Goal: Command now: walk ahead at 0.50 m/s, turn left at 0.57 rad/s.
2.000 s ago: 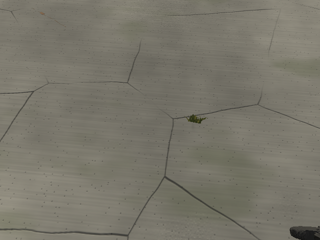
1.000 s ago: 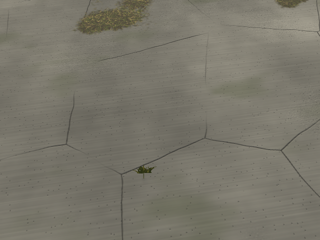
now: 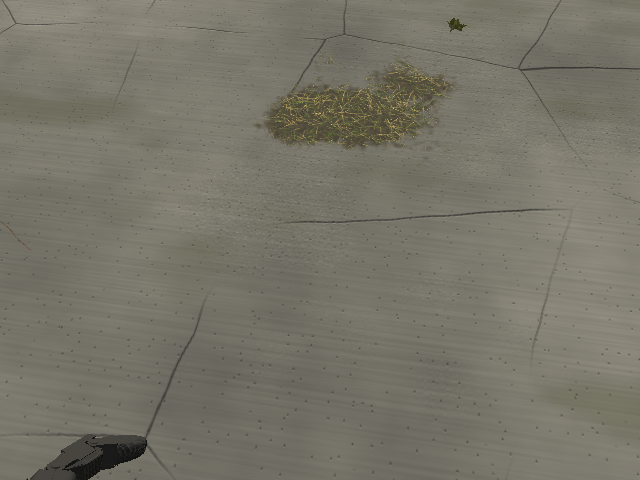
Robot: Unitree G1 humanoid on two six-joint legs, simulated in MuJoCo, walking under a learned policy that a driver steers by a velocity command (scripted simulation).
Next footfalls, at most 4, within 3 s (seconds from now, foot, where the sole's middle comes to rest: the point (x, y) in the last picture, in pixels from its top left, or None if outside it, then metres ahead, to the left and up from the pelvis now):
0.48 left None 0.39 0.16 -0.76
0.94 right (350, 423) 0.60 -0.07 -0.76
1.40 left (244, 415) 0.63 0.15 -0.76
1.74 right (349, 479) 0.48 -0.06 -0.76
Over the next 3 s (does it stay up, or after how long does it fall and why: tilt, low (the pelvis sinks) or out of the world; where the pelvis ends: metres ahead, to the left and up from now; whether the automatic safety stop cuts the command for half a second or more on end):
stays up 0.99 0.02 0.01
